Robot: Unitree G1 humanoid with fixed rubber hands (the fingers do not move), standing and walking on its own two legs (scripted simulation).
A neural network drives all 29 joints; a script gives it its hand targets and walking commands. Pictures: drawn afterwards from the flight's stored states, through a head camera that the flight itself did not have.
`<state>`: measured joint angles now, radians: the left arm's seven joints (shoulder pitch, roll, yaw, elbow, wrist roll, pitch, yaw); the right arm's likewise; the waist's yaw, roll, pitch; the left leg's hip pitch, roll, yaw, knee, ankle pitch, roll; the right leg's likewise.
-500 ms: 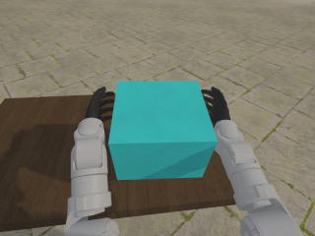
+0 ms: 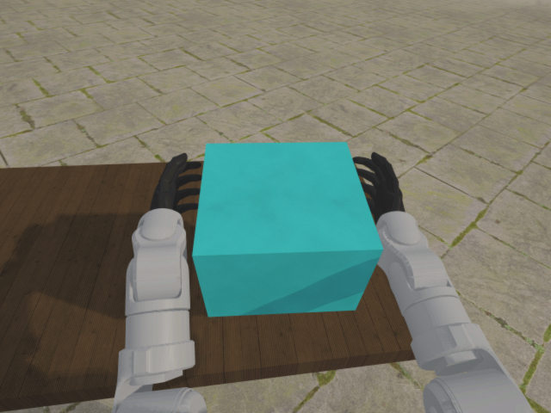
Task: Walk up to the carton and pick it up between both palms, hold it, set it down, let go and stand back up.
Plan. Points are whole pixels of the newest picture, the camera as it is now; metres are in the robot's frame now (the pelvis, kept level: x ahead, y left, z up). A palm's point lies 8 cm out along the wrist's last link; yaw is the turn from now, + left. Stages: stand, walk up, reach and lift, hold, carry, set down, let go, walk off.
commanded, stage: hold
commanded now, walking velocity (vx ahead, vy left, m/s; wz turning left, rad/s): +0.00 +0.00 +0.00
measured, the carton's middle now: (280, 226) +0.36 +0.00 +0.13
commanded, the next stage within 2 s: none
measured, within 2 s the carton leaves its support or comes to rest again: neither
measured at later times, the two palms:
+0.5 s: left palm (169, 210) +0.34 +0.15 +0.17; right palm (392, 210) +0.35 -0.15 +0.16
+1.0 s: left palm (169, 210) +0.35 +0.15 +0.16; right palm (388, 208) +0.35 -0.15 +0.16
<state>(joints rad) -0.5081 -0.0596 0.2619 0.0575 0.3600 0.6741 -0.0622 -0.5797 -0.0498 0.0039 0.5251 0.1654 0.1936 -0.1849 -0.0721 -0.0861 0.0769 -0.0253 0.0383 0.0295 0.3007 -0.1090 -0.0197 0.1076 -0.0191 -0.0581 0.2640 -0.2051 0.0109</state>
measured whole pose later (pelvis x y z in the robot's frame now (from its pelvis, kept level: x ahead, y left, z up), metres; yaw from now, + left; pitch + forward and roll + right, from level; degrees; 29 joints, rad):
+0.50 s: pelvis -0.01 -0.01 +0.00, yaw +0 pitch -11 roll +0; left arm -0.53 -0.06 0.30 0.07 0.36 0.68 -0.10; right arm -0.59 -0.04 0.01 0.51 0.14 0.23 -0.20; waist -0.07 -0.07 0.09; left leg 0.00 0.05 0.02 0.28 -0.09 -0.03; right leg 0.12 -0.01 -0.07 0.28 -0.21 0.00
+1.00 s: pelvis +0.00 +0.00 +0.00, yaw +0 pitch -10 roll +0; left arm -0.50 -0.05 0.26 0.05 0.35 0.67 -0.07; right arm -0.58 -0.05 0.01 0.51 0.17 0.19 -0.19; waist -0.08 -0.08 0.09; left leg -0.02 0.04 0.03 0.30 -0.11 -0.02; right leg 0.11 -0.02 -0.06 0.26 -0.21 0.01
